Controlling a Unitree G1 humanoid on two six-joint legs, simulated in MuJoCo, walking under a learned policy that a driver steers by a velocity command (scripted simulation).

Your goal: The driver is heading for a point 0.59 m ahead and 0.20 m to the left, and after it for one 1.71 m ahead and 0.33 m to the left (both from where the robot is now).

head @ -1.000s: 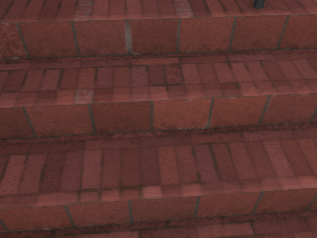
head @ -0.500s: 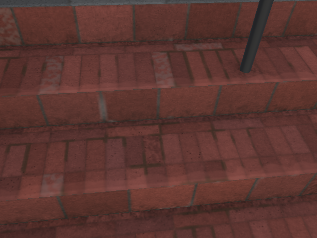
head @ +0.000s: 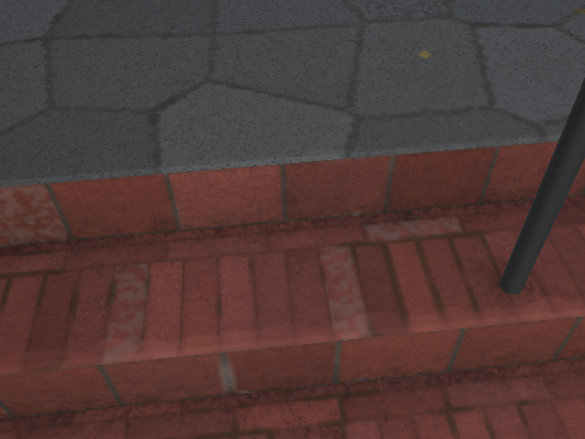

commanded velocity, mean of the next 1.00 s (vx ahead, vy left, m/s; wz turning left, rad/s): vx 0.40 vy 0.00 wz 0.48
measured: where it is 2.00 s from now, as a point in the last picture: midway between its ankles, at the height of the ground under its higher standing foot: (235, 301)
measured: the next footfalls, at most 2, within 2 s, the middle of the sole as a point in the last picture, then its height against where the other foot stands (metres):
right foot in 0.36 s outside the picture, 0.16 m higher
left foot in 0.90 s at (186, 289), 0.16 m higher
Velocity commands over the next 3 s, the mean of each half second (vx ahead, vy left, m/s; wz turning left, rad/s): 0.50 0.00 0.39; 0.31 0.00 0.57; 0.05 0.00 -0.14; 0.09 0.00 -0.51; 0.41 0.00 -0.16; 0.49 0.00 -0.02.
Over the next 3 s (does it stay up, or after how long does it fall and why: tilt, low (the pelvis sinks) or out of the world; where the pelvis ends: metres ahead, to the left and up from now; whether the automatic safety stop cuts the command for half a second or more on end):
stays up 1.12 0.19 0.55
